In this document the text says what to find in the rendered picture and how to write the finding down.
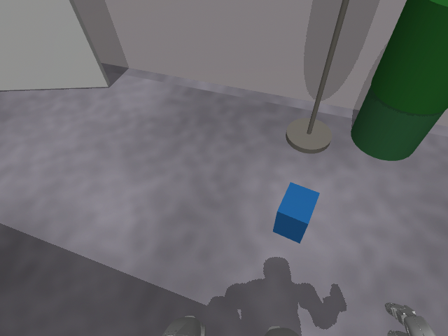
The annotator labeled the right robot hand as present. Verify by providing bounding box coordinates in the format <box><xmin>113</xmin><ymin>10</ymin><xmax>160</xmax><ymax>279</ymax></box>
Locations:
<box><xmin>385</xmin><ymin>303</ymin><xmax>437</xmax><ymax>336</ymax></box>

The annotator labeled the floor lamp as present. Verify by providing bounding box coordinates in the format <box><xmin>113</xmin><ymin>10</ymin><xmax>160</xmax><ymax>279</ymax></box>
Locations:
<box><xmin>286</xmin><ymin>0</ymin><xmax>349</xmax><ymax>154</ymax></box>

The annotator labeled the potted plant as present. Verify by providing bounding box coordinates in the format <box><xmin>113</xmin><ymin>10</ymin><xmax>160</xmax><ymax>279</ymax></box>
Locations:
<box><xmin>351</xmin><ymin>0</ymin><xmax>448</xmax><ymax>161</ymax></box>

